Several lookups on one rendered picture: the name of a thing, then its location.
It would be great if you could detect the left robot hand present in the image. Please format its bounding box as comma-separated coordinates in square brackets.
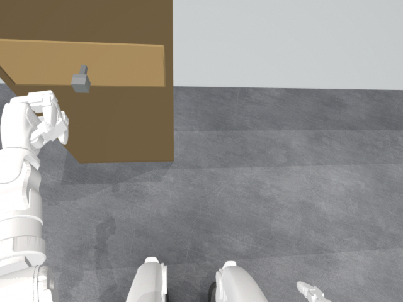
[1, 90, 69, 156]

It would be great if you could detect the right robot thigh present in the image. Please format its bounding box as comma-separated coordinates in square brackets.
[216, 266, 268, 302]

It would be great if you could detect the right robot shin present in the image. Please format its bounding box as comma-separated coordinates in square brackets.
[215, 261, 236, 302]

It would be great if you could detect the drawer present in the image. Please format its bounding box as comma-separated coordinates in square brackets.
[0, 39, 164, 86]

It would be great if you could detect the handle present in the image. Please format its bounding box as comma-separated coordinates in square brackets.
[71, 65, 91, 93]

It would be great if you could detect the robot left upper arm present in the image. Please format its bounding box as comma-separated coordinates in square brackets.
[0, 265, 59, 302]

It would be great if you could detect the cabinet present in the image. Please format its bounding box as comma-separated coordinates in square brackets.
[0, 0, 174, 164]

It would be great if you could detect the robot left forearm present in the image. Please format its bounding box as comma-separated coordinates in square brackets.
[0, 147, 46, 276]

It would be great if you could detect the right robot hand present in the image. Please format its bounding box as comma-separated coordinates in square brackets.
[297, 281, 332, 302]

